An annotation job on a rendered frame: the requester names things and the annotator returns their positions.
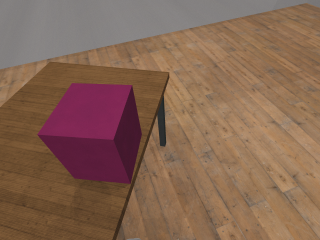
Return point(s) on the carton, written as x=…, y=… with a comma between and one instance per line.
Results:
x=95, y=132

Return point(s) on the table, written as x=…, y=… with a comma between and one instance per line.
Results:
x=39, y=198

